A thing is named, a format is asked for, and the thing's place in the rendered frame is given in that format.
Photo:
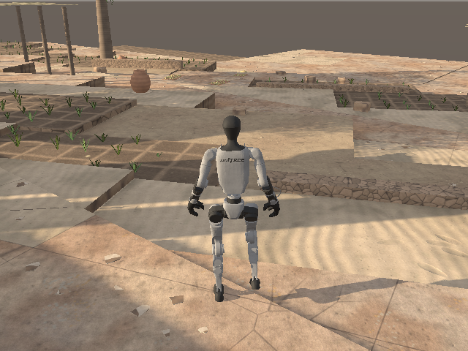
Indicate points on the left robot upper arm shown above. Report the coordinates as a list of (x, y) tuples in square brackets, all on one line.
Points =
[(205, 167)]

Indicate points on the humanoid robot torso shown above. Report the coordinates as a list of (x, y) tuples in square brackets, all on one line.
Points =
[(233, 177)]

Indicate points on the right robot upper arm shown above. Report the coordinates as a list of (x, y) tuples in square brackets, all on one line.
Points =
[(259, 165)]

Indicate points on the left robot forearm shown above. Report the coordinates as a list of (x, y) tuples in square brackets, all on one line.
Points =
[(196, 193)]

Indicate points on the right robot foot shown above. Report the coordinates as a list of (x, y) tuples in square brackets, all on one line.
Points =
[(255, 284)]

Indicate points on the right robot hand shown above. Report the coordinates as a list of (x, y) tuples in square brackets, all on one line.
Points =
[(270, 207)]

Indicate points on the right robot forearm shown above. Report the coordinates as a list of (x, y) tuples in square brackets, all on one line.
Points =
[(269, 193)]

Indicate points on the left robot hand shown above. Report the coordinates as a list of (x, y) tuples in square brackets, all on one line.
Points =
[(198, 205)]

